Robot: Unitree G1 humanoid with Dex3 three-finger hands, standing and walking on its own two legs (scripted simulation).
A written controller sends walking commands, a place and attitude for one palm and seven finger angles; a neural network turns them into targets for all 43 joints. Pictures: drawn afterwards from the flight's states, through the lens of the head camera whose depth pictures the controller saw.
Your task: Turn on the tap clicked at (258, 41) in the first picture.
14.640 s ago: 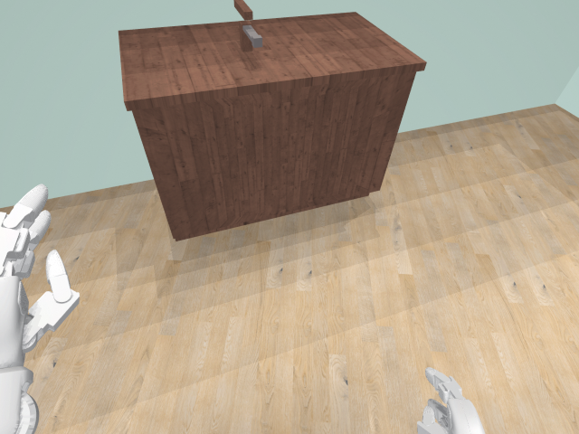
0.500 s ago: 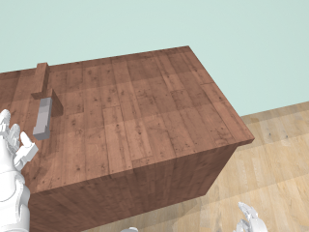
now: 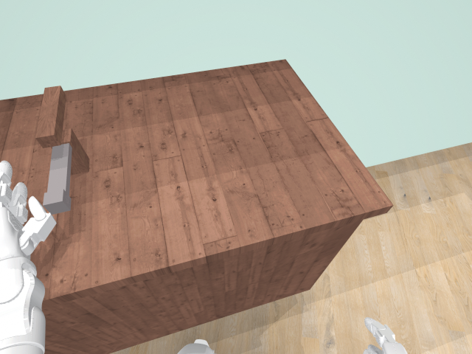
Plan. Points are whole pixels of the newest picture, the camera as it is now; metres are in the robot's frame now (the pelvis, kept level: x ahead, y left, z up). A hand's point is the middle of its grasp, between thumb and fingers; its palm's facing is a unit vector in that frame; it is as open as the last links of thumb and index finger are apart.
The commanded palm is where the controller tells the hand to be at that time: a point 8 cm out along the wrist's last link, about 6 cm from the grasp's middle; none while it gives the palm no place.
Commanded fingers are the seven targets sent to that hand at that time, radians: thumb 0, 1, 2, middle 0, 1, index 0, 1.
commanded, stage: reach beside the lever's end, fingers flat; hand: left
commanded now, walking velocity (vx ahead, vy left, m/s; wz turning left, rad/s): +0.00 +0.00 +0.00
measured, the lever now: (57, 201) +0.32 +0.31 +0.08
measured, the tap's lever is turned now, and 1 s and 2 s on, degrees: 1 10 35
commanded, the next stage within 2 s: push the lever round in 0.06 s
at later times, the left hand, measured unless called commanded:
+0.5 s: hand (56, 220) +0.29 +0.30 +0.08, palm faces +0.55 -0.83 -0.10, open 7.7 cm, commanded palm +0.25 +0.33 +0.07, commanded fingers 0.00 0.90 0.90 -0.15 -0.15 -0.15 -0.15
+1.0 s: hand (70, 215) +0.30 +0.29 +0.07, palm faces +0.55 -0.83 -0.08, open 7.8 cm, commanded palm +0.26 +0.31 +0.07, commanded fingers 0.00 0.90 0.90 -0.15 -0.15 -0.15 -0.15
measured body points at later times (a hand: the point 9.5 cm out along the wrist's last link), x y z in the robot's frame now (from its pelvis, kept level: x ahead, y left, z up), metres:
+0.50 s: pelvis +0.00 +0.00 +0.00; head +0.03 +0.00 +0.45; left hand +0.26 +0.34 +0.08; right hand +0.17 -0.24 -0.09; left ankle +0.04 +0.11 -0.70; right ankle -0.01 -0.12 -0.70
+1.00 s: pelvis -0.01 -0.01 +0.00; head +0.03 -0.01 +0.45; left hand +0.27 +0.33 +0.08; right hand +0.15 -0.26 -0.10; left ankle +0.04 +0.11 -0.70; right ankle -0.01 -0.12 -0.70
